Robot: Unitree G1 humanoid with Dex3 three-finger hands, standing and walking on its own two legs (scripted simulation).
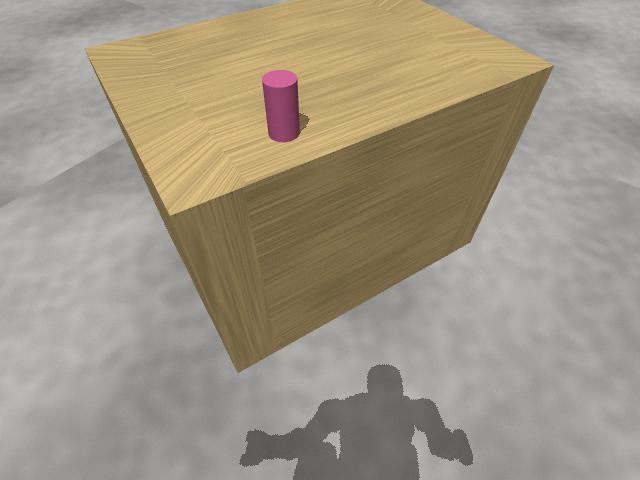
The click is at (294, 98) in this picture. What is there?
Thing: squat round
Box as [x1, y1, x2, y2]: [262, 70, 299, 141]
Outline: 274,70 266,73 262,77 269,136 274,140 289,141 294,139 299,133 296,76 290,71
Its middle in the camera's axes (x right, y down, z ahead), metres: -0.08 -0.28 +0.80
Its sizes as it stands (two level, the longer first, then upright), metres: 0.069 0.069 0.124
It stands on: a support 0.75 m high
